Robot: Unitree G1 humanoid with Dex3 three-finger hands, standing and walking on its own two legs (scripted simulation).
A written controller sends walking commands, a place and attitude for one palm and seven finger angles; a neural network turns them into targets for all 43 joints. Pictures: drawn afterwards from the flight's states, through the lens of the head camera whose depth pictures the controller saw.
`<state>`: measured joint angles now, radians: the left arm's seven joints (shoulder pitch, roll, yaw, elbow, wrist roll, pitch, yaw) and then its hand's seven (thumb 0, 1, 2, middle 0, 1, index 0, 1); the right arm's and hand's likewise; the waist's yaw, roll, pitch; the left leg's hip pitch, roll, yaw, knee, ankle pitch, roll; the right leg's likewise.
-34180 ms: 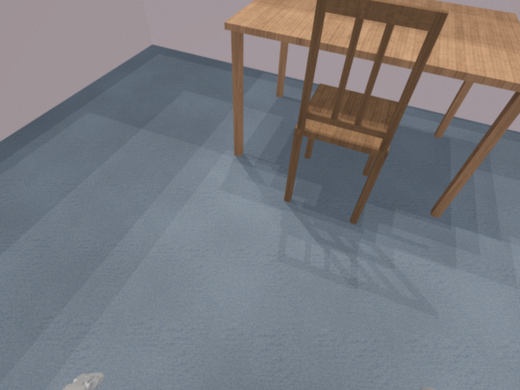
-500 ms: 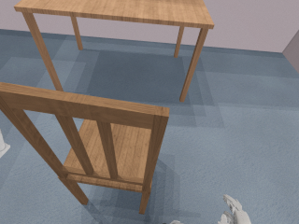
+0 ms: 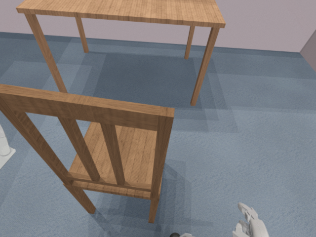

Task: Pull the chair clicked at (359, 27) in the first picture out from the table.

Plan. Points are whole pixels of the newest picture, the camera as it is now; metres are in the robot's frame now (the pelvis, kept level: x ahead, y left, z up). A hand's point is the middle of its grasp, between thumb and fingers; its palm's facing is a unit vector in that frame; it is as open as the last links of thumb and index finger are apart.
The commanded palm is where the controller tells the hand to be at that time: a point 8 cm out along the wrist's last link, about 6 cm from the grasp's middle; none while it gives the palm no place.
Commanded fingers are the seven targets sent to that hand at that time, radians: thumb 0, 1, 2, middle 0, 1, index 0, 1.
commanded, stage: step back with the hand held close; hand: left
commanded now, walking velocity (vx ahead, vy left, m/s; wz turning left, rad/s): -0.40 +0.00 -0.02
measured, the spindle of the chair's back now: (84, 154) +0.33 +0.23 -0.03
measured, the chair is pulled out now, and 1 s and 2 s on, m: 0.70 0.70 0.70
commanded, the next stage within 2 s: stop stepping back and stand still in 1.18 s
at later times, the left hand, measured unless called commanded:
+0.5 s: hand (15, 165) +0.20 +0.25 +0.18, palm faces +0.39 -0.78 -0.48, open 7.4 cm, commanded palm +0.12 +0.30 +0.20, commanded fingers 0.00 0.90 0.90 -0.20 -0.30 -0.20 -0.30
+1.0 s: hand out of the picture +0.13 +0.24 +0.18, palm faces +0.29 -0.82 -0.49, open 7.4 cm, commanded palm +0.06 +0.31 +0.20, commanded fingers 0.00 0.90 0.90 -0.20 -0.30 -0.20 -0.30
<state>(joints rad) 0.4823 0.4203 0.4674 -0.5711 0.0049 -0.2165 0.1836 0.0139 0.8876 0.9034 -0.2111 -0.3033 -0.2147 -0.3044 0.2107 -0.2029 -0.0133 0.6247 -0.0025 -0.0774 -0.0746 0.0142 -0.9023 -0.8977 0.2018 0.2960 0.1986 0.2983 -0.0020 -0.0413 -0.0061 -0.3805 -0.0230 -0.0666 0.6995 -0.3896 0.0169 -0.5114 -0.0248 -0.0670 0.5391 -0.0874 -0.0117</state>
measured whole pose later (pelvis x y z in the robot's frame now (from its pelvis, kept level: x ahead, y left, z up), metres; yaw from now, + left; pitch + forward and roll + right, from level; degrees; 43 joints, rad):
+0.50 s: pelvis -0.02 +0.00 +0.00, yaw +0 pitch +3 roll +0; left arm 0.53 0.43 0.44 -0.60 -0.01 -0.20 0.16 0.01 0.89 0.90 -0.21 -0.30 -0.21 -0.30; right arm 0.16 -0.18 -0.01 0.60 0.00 -0.07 -0.07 0.01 -0.90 -0.90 0.20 0.30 0.20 0.30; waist -0.02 -0.05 0.01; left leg -0.41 -0.01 -0.04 0.68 -0.36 0.01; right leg -0.50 -0.02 -0.02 0.55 -0.11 0.00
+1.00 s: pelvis -0.08 +0.01 +0.00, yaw -1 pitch +3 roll -1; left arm 0.60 0.47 0.43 -0.65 -0.03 -0.21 0.14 0.01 0.89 0.90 -0.21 -0.30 -0.22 -0.30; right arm 0.16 -0.19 -0.02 0.61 0.00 -0.08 -0.08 0.01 -0.90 -0.90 0.20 0.30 0.20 0.30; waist -0.05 -0.05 0.01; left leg -0.40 0.01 -0.02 0.64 -0.32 0.00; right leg -0.44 0.00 0.00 0.55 -0.17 0.02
